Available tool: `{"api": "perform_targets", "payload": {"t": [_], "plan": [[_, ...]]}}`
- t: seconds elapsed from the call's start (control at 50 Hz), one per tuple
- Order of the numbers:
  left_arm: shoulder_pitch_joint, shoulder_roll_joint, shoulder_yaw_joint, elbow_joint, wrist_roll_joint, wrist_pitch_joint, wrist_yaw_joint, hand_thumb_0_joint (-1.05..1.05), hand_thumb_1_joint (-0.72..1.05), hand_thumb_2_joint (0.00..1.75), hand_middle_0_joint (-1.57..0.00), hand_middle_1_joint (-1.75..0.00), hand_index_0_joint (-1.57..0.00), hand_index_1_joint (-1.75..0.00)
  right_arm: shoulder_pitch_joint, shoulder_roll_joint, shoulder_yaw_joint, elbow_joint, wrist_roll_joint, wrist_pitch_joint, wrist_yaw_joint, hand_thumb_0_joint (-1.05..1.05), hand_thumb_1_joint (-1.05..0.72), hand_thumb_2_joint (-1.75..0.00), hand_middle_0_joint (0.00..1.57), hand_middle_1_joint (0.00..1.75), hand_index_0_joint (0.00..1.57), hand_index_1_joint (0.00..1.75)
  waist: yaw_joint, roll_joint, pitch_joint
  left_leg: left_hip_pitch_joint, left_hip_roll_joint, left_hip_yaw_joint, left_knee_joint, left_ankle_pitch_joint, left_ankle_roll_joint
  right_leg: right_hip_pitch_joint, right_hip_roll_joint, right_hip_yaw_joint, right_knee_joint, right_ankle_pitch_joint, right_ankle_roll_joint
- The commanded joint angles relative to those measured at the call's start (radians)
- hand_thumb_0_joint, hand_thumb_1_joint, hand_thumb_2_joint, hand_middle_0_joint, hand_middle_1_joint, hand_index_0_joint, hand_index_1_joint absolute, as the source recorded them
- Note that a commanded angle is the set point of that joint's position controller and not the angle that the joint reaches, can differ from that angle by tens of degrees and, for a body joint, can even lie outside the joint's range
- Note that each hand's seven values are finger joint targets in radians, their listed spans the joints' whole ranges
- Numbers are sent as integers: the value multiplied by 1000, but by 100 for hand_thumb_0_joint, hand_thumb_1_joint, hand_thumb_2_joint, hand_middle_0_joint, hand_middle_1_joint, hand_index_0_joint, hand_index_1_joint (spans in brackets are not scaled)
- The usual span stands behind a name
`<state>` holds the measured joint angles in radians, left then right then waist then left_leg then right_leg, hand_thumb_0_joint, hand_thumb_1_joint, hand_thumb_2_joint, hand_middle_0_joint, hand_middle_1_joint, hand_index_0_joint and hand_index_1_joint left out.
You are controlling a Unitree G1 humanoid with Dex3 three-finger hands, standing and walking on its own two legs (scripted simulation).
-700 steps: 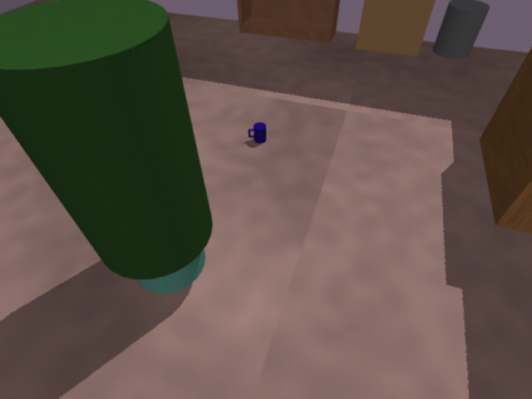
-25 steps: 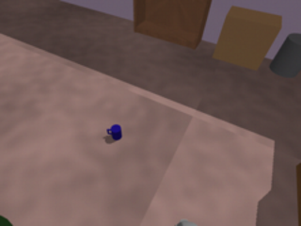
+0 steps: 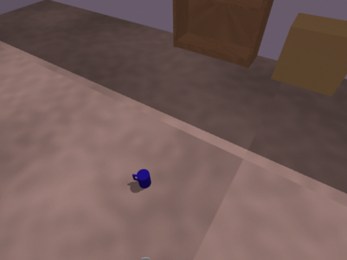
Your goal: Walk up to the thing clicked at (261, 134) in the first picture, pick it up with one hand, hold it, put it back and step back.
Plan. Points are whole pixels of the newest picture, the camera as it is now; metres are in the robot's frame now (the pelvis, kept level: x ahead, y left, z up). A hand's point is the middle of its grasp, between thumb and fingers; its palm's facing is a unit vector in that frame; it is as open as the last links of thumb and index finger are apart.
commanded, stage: walk up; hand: left
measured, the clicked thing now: (141, 178) +0.71 +0.26 -0.71
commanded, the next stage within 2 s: none
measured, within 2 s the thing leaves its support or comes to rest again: neither
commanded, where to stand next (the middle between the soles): +0.35 -0.01 m, yaw +1 degrees
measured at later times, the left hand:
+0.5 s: hand (91, 228) +0.24 +0.26 -0.13, palm faces -0.05 -0.91 -0.42, open 7.4 cm
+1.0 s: hand (104, 203) +0.32 +0.25 -0.16, palm faces -0.04 -0.93 -0.37, open 7.4 cm
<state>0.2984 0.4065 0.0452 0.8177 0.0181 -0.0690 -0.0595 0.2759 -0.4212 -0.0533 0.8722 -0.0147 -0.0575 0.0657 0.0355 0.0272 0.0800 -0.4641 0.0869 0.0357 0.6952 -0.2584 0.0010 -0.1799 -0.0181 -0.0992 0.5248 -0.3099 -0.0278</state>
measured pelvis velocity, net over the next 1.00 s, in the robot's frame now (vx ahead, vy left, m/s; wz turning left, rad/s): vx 0.27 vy -0.02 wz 0.01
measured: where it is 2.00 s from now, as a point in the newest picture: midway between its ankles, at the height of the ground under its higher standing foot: (187, 252)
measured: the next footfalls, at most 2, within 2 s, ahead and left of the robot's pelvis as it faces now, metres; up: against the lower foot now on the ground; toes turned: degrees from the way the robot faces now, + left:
left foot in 0.06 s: +0.17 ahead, +0.13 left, +0.00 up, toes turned +5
right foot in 0.46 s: +0.36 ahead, -0.15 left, +0.00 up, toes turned -1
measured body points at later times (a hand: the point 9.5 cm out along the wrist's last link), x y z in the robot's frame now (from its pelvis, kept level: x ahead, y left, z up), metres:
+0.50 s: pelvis +0.17 -0.03 -0.02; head +0.18 -0.05 +0.43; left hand +0.25 +0.30 -0.11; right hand +0.20 -0.36 -0.14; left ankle +0.13 +0.12 -0.72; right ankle +0.25 -0.16 -0.73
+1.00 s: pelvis +0.27 -0.02 -0.01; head +0.30 -0.01 +0.44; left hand +0.33 +0.30 -0.13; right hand +0.37 -0.33 -0.12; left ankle +0.34 +0.10 -0.73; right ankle +0.28 -0.15 -0.70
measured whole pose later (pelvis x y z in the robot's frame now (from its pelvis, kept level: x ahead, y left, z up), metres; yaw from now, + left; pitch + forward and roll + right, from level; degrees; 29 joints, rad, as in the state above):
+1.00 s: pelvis +0.27 -0.02 -0.01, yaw +1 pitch -2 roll +0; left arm 0.25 0.41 0.01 0.90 0.01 -0.03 0.00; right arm 0.19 -0.38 -0.03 0.88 -0.01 -0.03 0.03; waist 0.01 -0.02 0.11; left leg -0.37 0.03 0.05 0.63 -0.22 0.02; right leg -0.39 -0.04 -0.03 0.93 -0.52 -0.03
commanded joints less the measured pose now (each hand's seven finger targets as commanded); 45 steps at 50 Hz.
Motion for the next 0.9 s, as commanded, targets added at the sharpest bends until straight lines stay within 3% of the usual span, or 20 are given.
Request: {"api": "perform_targets", "payload": {"t": [0.0,0.02,0.04,0.06,0.08,0.12,0.18,0.26,0.36,0.42,0.44,0.46,0.48,0.56,0.74,0.8,0.82,0.84,0.86,0.88], "plan": [[-41,256,72,-81,-4,-13,5,0,90,90,-20,-30,-20,-30,65,-181,-77,-47,-4,-48,-12,0,-90,-90,20,30,20,30,-60,-81,-77,317,-54,63,-154,88,17,-195,-197,130,-72,-41,-151],[-32,221,58,-86,3,-11,6,0,90,90,-20,-30,-20,-30,148,-218,-91,-20,-6,-52,-21,0,-90,-90,20,30,20,30,-101,0,-122,459,-65,49,-149,13,34,-269,-160,101,66,-27,-125],[-10,164,39,-93,0,-11,8,0,90,90,-20,-30,-20,-30,238,-286,-111,-9,-15,-58,-34,0,-90,-90,20,30,20,30,-148,187,-152,563,73,-173,-270,-204,87,-389,-84,31,363,-23,-78],[14,150,40,-91,-14,-3,13,0,90,90,-20,-30,-20,-30,250,-365,-123,-44,-16,-63,-41,0,-90,-90,20,30,20,30,-141,263,-132,579,337,-695,-487,-419,198,-584,59,42,569,-216,-27],[-1,259,65,-62,-5,7,31,0,90,90,-20,-30,-20,-30,192,-367,-126,-64,14,-58,-40,0,-90,-90,20,30,20,30,-125,119,-91,480,389,-745,-485,-430,283,-552,-21,160,642,-248,-30],[13,248,60,-27,-11,9,29,0,90,90,-20,-30,-20,-30,110,-288,-92,-82,14,-57,-48,0,-90,-90,20,30,20,30,-74,24,-30,388,280,-467,-440,-160,228,-517,-59,205,631,-112,-20],[85,229,61,19,-11,14,14,0,90,90,-20,-30,-20,-30,60,-263,-76,-86,13,-60,-48,0,-90,-90,20,30,20,30,-38,120,-32,280,203,-225,-429,-1,200,-388,-91,140,494,-41,8],[9,203,64,-4,1,21,-10,0,90,90,-20,-30,-20,-30,68,-279,-84,-99,4,-57,-41,0,-90,-90,20,30,20,30,-61,137,-9,261,191,-168,-450,-93,230,-359,-102,97,328,1,24],[-15,207,78,8,-4,8,-18,0,90,90,-20,-30,-20,-30,17,-289,-83,-120,7,-45,-31,0,-90,-90,20,30,20,30,-40,130,11,100,167,-129,-417,-244,194,-151,-60,45,148,79,12],[123,231,96,52,2,-13,2,0,90,90,-20,-30,-20,-30,29,-225,-58,-123,1,-25,-30,0,-90,-90,20,30,20,30,33,-27,-76,41,90,-48,-125,-164,145,114,-1,20,25,32,3],[195,286,116,60,8,-26,16,0,90,90,-20,-30,-20,-30,66,-155,-34,-127,5,-26,-31,0,-90,-90,20,30,20,30,74,-244,-106,-57,10,31,182,-83,103,223,-114,222,-119,-138,-37],[195,371,125,28,7,-38,29,0,90,90,-20,-30,-20,-30,59,-111,-13,-154,11,-26,-33,0,-90,-90,20,30,20,30,64,-379,-79,-286,-114,43,402,-263,42,253,-371,686,-298,-227,-156],[151,382,119,17,-9,-33,27,0,90,90,-20,-30,-20,-30,18,-212,-44,-133,1,-15,-50,0,-90,-90,20,30,20,30,61,-230,-24,-270,-53,-85,447,-284,35,138,-444,758,-295,-217,-245],[25,295,88,-9,-22,-32,40,0,90,90,-20,-30,-20,-30,101,-219,-56,-52,17,-5,-34,0,-90,-90,20,30,20,30,-23,-194,7,-135,12,-103,335,-96,23,-8,-276,350,-268,-30,-180],[-9,254,48,-16,-15,-18,67,0,90,90,-20,-30,-20,-30,-12,-126,-38,-35,8,14,-37,0,-90,-90,20,30,20,30,-20,-162,-82,151,-45,17,-35,96,11,-84,-227,105,-22,598,-153],[-32,207,22,-19,-27,0,74,0,90,90,-20,-30,-20,-30,39,-175,-48,1,1,1,-54,0,-90,-90,20,30,20,30,-63,-51,-138,337,-35,-13,-189,335,55,-158,-157,68,171,402,-69],[10,167,9,-48,-27,-1,65,0,90,90,-20,-30,-20,-30,102,-261,-78,-8,-4,-6,-54,0,-90,-90,20,30,20,30,-79,125,-208,444,123,-225,-238,248,116,-253,-67,15,333,107,-28],[48,181,12,-30,-32,15,69,0,90,90,-20,-30,-20,-30,89,-336,-93,-21,10,-4,-49,0,-90,-90,20,30,20,30,-78,206,-207,483,286,-506,-349,49,256,-389,27,12,448,-287,-12],[15,233,27,2,-12,24,79,0,90,90,-20,-30,-20,-30,77,-340,-103,-16,14,3,-49,0,-90,-90,20,30,20,30,-87,160,-165,405,312,-574,-382,-123,298,-391,-24,96,535,-333,-11],[-1,248,32,6,-10,27,77,0,90,90,-20,-30,-20,-30,37,-303,-93,-33,13,9,-54,0,-90,-90,20,30,20,30,-76,109,-114,332,274,-495,-387,-158,280,-396,-38,115,538,-311,-12]]}}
